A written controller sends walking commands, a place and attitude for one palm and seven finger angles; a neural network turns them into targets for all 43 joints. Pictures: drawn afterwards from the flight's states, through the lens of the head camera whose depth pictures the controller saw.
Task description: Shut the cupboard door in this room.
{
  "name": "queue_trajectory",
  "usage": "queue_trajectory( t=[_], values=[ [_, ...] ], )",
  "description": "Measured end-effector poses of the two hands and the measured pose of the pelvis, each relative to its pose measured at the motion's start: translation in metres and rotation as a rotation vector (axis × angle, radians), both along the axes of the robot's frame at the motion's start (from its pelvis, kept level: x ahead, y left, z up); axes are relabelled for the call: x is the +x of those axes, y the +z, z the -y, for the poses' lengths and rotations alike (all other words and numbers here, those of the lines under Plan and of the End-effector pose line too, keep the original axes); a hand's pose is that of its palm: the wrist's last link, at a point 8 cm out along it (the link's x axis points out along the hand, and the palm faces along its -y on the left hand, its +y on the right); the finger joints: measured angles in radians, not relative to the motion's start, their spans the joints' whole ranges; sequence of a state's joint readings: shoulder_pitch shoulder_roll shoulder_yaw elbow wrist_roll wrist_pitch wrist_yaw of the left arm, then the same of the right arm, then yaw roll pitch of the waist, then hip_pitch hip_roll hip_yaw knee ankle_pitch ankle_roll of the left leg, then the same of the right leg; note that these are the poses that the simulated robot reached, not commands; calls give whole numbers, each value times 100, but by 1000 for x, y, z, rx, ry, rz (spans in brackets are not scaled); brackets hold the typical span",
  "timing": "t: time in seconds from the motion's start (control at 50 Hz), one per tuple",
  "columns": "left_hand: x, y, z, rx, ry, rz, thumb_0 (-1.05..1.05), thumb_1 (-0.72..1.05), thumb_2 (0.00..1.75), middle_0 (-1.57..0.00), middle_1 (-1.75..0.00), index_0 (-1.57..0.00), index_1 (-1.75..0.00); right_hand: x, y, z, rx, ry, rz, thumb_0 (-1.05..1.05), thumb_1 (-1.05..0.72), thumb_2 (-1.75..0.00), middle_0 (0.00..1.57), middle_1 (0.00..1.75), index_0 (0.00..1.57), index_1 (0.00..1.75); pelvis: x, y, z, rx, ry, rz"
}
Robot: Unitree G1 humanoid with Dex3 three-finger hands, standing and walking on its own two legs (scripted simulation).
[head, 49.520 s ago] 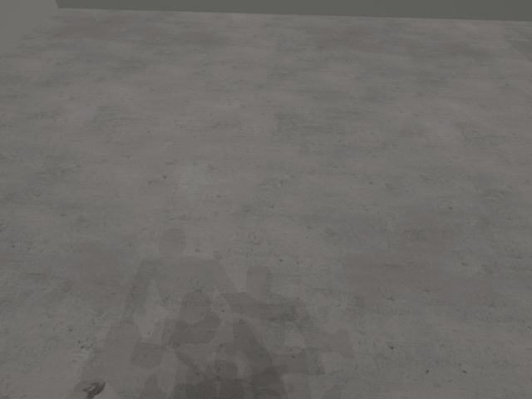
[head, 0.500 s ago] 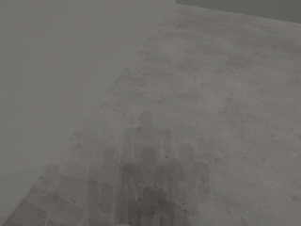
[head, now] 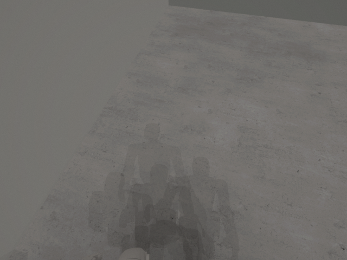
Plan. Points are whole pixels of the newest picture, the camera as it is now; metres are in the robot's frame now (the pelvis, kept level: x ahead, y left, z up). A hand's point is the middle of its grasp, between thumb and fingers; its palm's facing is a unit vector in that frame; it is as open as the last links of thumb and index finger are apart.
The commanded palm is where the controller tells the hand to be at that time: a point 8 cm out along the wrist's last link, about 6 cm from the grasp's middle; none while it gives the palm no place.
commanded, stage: turn to face it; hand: left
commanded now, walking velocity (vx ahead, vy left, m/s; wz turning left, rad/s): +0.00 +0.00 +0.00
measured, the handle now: out of the picture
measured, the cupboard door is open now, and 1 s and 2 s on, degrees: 100 100 100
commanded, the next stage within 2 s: none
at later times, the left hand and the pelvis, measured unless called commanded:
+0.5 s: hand (82, 239) +0.19 +0.26 -0.17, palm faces +0.26 -0.94 -0.21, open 7.3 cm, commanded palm none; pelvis +0.14 +0.05 +0.00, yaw +13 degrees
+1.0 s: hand out of the picture +0.12 +0.20 -0.15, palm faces +0.55 -0.80 -0.25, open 7.4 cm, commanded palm none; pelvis +0.17 +0.00 +0.01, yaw +34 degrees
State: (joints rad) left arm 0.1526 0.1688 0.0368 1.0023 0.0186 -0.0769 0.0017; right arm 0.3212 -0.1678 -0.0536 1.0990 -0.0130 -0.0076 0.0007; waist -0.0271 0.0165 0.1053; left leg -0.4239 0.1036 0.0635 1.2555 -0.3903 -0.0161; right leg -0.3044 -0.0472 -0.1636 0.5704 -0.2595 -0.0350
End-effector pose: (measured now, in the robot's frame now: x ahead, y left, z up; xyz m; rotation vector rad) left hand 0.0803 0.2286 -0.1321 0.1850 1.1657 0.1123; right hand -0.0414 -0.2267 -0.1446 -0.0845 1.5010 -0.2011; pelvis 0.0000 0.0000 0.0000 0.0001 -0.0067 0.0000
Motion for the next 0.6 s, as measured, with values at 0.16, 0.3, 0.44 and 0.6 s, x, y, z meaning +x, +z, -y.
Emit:
queue_trajectory(
  t=[0.16,0.3,0.44,0.6],
  values=[
    [-8,-8,-21,-13,135,-145,-1,95,90,-21,-30,-21,-30,169,15,-8,-39,133,226,1,-93,-90,20,30,19,30,68,4,-15,-26,67,-1],
    [6,-40,-50,-51,243,-215,0,92,90,-21,-30,-20,-30,270,15,-36,-88,259,323,1,-92,-90,20,30,19,30,118,-16,-45,-29,128,9],
    [65,-16,-74,-16,276,-89,0,91,90,-20,-30,-20,-30,306,24,-56,-63,316,316,1,-91,-90,20,30,20,30,137,-1,-51,-26,192,-17],
    [112,10,-75,39,309,35,0,91,90,-20,-30,-20,-30,327,17,-52,-8,349,288,1,-90,-90,20,30,20,30,156,3,-35,-24,283,-28]
  ],
)
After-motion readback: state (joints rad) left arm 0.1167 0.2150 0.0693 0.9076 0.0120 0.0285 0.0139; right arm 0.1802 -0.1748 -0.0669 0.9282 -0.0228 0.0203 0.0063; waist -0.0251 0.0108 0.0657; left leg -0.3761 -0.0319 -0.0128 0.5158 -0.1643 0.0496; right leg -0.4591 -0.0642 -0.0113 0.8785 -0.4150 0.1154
